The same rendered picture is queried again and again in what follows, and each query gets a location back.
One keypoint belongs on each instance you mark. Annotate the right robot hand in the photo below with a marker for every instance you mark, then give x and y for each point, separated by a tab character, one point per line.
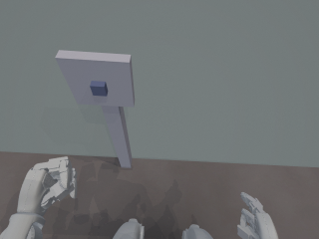
260	224

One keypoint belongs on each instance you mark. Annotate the right robot thigh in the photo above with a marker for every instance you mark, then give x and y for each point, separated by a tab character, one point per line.
195	233

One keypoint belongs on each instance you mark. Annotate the left robot hand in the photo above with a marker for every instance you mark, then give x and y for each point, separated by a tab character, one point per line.
34	196

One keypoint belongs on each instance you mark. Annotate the panel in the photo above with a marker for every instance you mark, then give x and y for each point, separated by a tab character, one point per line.
80	68

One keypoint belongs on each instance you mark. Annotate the left robot forearm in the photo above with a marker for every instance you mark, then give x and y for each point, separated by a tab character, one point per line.
24	225

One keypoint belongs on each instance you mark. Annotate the robot thigh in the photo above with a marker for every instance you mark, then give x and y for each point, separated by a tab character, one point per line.
131	230
195	233

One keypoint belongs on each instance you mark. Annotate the button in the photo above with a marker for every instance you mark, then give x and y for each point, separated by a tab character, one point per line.
99	88

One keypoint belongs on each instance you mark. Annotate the left robot thigh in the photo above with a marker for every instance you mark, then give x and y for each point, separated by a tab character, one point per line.
131	230

